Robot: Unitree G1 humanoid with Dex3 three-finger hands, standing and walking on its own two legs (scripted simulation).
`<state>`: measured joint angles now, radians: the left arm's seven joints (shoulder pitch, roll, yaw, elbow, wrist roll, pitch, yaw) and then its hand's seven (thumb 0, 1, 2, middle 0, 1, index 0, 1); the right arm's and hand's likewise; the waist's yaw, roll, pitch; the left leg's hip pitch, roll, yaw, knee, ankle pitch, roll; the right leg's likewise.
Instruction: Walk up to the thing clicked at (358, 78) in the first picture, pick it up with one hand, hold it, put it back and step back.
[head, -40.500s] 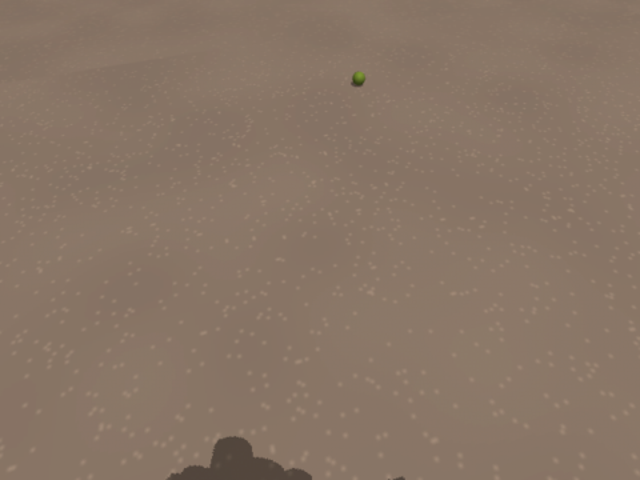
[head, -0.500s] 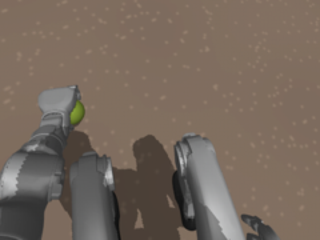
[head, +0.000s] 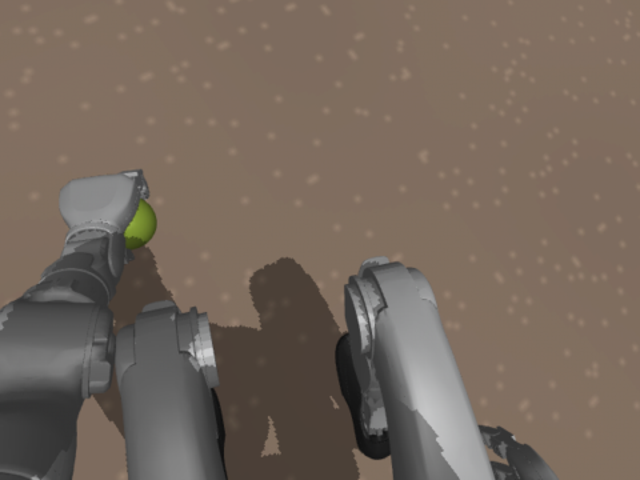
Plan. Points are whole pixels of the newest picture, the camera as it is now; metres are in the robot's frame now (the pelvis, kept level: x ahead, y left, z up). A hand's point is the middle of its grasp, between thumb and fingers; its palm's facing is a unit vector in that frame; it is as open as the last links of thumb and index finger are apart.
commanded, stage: rest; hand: left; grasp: from above
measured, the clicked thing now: (127, 222) +0.45 +0.20 -0.22
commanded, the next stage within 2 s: open in 1.24 s
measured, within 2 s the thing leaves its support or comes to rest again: rests again in 0.90 s
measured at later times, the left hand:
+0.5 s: hand (128, 228) +0.45 +0.20 -0.24, palm faces -0.47 -0.08 -0.88, open 10.4 cm
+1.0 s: hand (132, 229) +0.45 +0.20 -0.26, palm faces -0.46 -0.10 -0.88, open 10.3 cm
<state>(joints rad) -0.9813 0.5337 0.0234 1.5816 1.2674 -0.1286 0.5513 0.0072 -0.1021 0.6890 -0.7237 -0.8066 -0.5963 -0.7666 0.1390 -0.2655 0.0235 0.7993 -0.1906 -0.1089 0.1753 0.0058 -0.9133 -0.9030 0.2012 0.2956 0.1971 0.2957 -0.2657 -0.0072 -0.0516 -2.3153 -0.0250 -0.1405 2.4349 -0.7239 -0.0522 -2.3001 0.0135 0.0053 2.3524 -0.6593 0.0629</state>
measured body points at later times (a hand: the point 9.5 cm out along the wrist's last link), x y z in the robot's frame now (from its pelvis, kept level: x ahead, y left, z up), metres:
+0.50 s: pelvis +0.00 +0.00 -0.02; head +0.26 +0.06 +0.35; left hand +0.47 +0.20 -0.19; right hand +0.02 -0.27 -0.11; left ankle +0.07 +0.13 -0.29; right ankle +0.10 -0.14 -0.29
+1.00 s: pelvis +0.00 +0.01 -0.03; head +0.26 +0.08 +0.33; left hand +0.47 +0.21 -0.21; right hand +0.00 -0.25 -0.11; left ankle +0.07 +0.13 -0.29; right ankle +0.10 -0.14 -0.29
